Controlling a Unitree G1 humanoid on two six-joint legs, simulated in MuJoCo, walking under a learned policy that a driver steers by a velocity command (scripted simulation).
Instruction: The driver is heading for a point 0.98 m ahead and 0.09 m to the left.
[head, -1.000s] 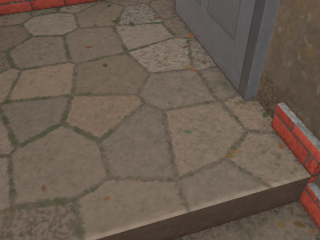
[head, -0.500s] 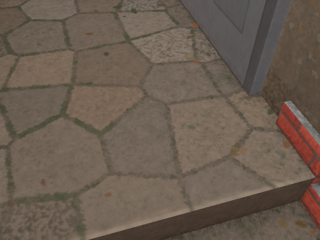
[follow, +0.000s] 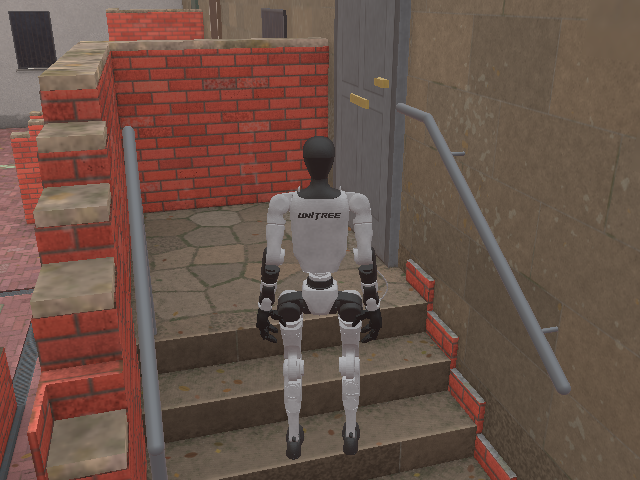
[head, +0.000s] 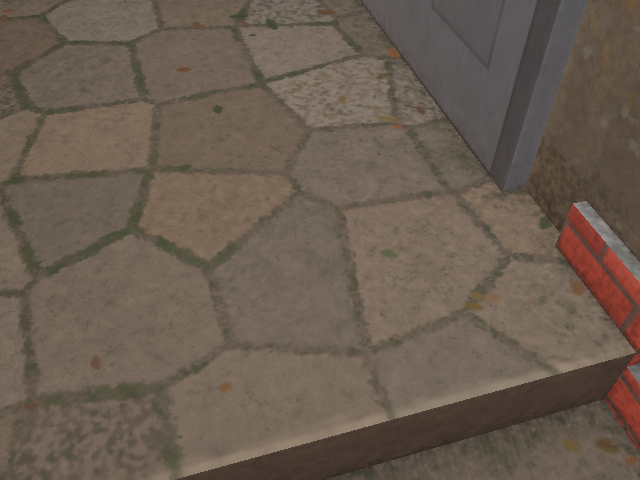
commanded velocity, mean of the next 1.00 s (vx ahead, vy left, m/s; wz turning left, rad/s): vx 0.31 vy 0.00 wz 0.00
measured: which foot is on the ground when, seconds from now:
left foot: down 0.00-0.40, up 0.42-0.76, down 0.78-1.00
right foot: down 0.00-0.80, up 0.82-1.00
